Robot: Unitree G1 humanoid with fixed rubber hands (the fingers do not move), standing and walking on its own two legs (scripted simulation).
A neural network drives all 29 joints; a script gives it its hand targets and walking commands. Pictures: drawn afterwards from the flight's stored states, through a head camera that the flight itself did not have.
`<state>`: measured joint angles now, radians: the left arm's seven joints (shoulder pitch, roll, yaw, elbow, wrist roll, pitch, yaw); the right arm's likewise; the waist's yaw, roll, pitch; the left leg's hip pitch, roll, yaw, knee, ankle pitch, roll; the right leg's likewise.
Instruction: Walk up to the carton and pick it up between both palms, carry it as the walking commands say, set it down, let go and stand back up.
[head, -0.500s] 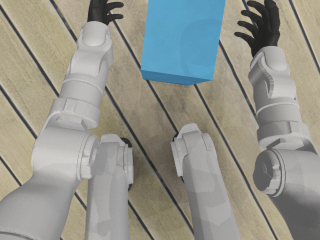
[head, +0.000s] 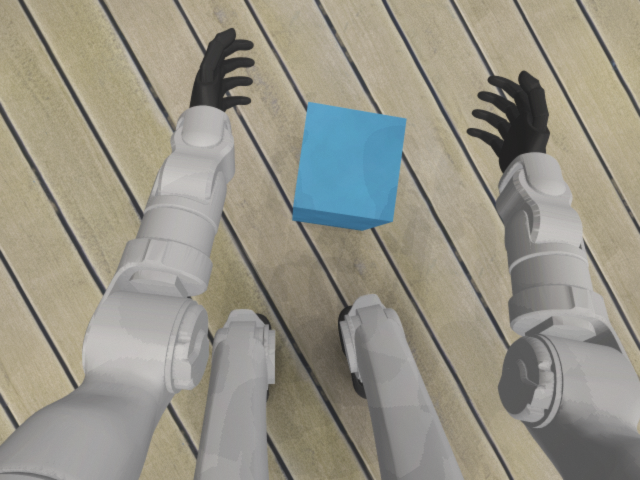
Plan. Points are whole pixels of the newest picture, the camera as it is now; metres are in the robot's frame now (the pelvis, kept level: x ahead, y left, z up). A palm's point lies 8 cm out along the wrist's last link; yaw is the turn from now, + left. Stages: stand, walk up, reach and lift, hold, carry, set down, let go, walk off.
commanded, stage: set down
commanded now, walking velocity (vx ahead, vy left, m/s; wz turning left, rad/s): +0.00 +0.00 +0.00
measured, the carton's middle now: (340, 177) +0.49 -0.10 -0.42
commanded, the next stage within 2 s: let go in 0.44 s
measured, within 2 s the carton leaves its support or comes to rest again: neither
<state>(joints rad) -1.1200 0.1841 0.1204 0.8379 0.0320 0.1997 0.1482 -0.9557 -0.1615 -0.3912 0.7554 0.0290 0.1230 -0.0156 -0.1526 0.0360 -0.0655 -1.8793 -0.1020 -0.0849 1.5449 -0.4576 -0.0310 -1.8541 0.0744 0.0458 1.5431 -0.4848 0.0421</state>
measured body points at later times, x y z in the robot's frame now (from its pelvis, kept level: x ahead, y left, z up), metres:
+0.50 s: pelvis +0.03 +0.00 +0.11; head +0.30 +0.00 +0.48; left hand +0.53 +0.08 +0.01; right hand +0.45 -0.26 +0.02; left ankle +0.09 +0.12 -0.52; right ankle +0.08 -0.13 -0.52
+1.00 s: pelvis +0.08 -0.01 +0.20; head +0.24 +0.00 +0.62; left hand +0.38 +0.17 +0.09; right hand +0.34 -0.25 +0.10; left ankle +0.09 +0.12 -0.52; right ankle +0.08 -0.13 -0.52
